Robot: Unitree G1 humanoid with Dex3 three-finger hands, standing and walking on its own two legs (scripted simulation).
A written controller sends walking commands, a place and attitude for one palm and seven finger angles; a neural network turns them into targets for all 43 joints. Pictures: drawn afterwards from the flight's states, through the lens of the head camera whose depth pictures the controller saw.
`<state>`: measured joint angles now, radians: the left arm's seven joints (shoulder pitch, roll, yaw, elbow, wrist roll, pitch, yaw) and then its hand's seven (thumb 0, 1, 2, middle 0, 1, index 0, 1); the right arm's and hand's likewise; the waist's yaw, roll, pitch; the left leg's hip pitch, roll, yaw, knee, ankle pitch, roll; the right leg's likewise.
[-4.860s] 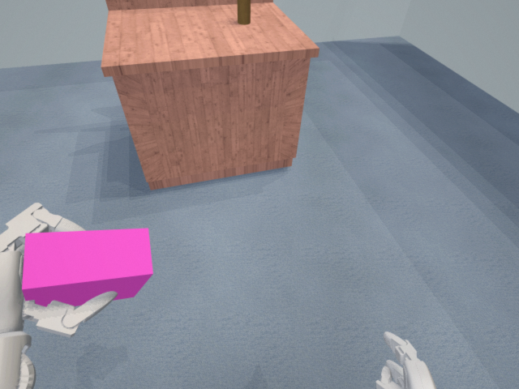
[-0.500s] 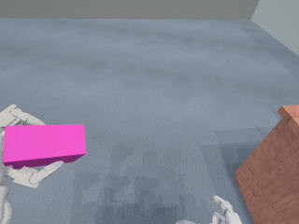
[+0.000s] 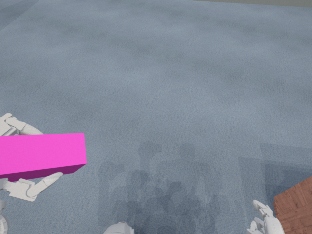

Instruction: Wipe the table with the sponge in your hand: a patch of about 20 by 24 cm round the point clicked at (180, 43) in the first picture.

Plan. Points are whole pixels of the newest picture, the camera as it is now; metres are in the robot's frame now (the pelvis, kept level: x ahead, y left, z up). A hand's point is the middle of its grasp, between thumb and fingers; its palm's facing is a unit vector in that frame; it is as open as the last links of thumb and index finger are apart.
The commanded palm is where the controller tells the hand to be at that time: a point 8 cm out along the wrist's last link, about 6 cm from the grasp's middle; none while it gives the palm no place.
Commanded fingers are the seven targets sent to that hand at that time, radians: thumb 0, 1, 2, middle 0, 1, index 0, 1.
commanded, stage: walk to a spot facing it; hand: left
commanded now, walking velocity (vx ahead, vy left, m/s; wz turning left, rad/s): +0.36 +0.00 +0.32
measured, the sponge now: (55, 156) +0.22 +0.21 +0.15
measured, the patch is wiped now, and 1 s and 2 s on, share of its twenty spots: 0.00 0.00 0.00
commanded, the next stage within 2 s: turn to face it in 0.70 s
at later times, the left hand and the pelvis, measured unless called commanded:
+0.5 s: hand (52, 127) +0.28 +0.23 +0.16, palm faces +0.55 -0.71 -0.44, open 9.9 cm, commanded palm +0.22 +0.27 +0.17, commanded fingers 0.00 0.10 1.30 -1.20 -1.60 -1.20 -1.60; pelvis +0.11 -0.04 -0.02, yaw +9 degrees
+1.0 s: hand (43, 105) +0.32 +0.26 +0.18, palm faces +0.62 -0.64 -0.45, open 10.0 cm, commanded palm +0.27 +0.29 +0.17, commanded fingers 0.00 0.10 1.30 -1.20 -1.60 -1.20 -1.60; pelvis +0.20 -0.03 -0.01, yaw +17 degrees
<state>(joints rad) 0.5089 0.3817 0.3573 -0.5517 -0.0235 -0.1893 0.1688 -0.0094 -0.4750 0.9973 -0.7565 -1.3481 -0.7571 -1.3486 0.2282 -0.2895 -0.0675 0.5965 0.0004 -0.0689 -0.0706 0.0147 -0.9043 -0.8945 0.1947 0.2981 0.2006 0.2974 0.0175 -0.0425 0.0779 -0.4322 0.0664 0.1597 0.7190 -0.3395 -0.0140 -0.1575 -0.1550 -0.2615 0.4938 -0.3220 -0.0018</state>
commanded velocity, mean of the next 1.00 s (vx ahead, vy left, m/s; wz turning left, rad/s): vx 0.21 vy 0.00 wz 0.20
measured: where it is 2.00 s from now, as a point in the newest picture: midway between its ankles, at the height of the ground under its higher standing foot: outside the picture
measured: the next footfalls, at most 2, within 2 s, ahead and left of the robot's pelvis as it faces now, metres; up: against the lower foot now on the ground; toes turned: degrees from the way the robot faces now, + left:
left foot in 0.06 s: +0.10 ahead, +0.14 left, +0.00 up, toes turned +10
right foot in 0.40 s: +0.19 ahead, -0.14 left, +0.00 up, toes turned -4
